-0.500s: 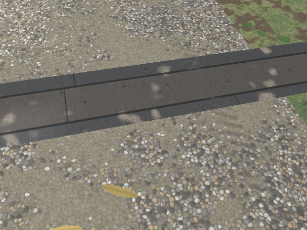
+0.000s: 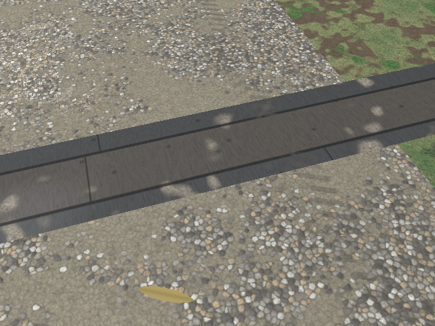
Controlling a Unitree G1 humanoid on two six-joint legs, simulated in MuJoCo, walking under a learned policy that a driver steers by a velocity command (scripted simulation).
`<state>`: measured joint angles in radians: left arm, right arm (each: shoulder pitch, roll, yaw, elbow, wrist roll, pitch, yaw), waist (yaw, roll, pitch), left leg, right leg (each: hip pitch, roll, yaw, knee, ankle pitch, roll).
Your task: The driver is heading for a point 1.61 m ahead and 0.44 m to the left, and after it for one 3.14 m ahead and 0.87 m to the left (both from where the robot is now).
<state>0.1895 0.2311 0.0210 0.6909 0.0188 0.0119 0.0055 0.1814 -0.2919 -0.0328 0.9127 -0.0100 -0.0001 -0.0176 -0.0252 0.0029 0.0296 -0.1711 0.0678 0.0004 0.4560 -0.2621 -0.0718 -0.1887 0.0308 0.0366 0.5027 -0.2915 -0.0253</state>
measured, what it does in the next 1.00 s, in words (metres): walks ahead: right foot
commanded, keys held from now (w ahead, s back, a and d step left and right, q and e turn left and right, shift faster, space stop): no key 0.06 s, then w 0.94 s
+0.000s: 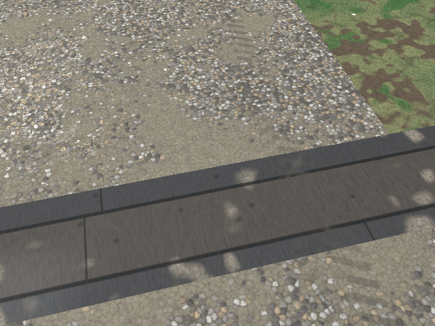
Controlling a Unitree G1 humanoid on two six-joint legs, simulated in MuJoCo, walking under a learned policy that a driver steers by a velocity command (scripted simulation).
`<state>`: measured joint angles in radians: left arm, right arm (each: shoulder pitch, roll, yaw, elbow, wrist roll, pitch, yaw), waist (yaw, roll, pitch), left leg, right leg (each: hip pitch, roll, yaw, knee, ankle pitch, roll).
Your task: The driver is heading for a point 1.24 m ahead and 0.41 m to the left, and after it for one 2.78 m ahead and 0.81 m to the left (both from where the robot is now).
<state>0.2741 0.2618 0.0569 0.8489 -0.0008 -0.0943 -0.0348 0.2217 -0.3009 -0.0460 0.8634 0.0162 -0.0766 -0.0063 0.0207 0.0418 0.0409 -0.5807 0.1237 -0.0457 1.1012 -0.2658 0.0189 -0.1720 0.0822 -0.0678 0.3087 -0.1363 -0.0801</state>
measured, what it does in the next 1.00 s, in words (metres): walks ahead, turning left: left foot, then right foot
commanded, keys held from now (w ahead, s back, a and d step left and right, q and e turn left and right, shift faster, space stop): w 0.02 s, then w+q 0.98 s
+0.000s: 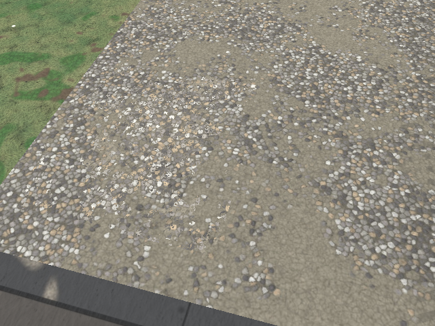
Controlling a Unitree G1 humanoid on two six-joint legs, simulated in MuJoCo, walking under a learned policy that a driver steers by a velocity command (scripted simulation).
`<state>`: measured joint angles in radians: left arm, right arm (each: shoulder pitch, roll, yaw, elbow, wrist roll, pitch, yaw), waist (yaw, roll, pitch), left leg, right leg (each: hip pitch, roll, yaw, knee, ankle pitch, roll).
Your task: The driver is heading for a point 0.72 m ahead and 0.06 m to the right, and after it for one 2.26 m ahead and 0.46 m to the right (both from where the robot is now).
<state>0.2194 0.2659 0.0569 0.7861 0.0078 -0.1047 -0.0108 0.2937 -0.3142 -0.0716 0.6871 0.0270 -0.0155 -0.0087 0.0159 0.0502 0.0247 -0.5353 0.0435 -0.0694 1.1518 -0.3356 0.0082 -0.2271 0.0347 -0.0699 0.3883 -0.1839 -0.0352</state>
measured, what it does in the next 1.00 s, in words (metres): walks ahead: left foot, then right foot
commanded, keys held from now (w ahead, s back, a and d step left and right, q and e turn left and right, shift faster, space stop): w+q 0.02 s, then w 0.34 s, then w+e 0.58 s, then e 0.06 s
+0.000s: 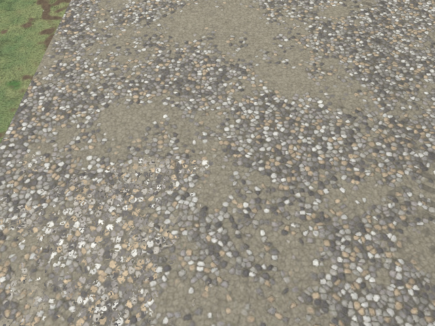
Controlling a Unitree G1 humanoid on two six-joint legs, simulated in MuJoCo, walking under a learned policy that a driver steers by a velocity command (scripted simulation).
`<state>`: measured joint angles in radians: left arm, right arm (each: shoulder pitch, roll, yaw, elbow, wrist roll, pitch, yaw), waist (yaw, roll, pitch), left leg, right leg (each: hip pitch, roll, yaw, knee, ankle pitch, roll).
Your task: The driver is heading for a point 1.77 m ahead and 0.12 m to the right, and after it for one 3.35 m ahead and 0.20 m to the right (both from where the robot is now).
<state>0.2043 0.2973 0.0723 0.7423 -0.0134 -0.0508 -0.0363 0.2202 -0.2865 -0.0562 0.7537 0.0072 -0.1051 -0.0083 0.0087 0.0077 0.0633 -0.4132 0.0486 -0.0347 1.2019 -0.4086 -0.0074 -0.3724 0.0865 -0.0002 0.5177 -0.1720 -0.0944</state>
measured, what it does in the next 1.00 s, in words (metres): walks ahead, turning right: left foot, then right foot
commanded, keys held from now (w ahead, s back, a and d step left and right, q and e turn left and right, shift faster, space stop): e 0.36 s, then no key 0.04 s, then w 0.60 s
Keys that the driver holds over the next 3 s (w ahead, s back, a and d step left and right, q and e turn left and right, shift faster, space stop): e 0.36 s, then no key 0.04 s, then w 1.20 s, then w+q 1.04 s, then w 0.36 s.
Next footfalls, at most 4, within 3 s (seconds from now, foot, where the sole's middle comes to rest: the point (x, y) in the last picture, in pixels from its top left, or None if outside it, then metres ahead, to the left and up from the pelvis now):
0.30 left None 0.32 0.11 -0.77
0.68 right None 0.20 -0.10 -0.77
1.10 left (221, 277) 0.58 0.04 -0.77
1.62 right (318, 219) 0.79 -0.29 -0.77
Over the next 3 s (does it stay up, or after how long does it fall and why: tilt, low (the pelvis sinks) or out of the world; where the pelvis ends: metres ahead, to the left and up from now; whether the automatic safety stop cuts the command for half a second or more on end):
stays up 1.41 -0.18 0.01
